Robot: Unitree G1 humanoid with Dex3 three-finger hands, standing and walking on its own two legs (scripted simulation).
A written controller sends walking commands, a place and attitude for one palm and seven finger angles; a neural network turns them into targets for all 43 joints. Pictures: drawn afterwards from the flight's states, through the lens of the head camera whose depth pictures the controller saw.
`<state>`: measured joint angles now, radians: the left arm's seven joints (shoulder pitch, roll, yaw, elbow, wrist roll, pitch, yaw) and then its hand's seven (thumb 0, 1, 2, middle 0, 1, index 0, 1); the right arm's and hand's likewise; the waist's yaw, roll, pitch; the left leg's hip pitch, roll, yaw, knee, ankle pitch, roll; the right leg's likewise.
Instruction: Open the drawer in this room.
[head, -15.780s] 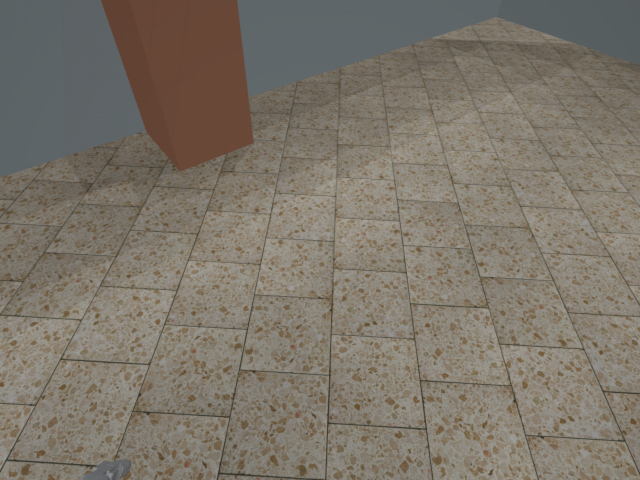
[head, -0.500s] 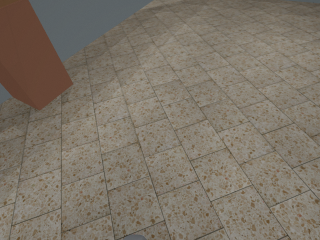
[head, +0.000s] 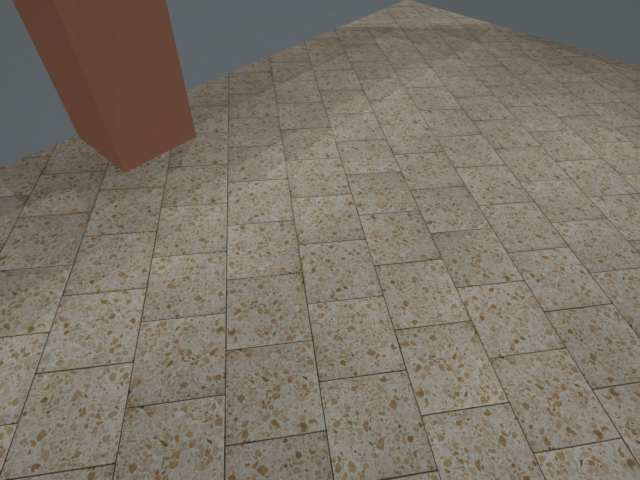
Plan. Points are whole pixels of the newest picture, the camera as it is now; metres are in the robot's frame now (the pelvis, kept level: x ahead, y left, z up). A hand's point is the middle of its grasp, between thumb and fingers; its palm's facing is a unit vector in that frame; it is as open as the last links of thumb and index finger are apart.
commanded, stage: stand and wait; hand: left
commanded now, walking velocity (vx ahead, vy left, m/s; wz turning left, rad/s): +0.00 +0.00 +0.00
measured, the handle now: out of the picture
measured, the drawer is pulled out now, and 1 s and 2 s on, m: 0.00 0.00 0.00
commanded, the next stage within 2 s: turn or walk to find it in 0.44 s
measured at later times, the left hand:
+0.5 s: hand out of the picture -0.01 +0.14 -0.17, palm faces +0.01 -0.98 -0.20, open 7.3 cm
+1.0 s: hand out of the picture +0.03 +0.18 -0.17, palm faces +0.17 -0.95 -0.25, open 7.3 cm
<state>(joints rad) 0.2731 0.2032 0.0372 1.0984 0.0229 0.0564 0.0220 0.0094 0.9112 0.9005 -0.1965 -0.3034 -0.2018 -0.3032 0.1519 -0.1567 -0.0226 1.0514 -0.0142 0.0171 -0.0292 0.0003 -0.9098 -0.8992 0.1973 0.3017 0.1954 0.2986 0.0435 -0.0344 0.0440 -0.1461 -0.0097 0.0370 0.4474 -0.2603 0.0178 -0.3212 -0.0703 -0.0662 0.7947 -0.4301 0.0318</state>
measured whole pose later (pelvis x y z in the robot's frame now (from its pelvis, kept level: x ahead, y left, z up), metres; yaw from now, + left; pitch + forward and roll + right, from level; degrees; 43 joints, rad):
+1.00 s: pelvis -0.03 -0.03 +0.00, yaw +8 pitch +1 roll +0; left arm 0.13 0.19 0.05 1.00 0.01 0.02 0.03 0.01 0.91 0.90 -0.20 -0.30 -0.20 -0.30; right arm 0.24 -0.16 -0.05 1.04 -0.02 0.01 -0.02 0.00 -0.90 -0.90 0.20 0.30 0.20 0.30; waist -0.02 0.02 0.06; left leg -0.32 -0.02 -0.11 0.49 -0.19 -0.02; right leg -0.29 -0.01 -0.05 0.70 -0.43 0.04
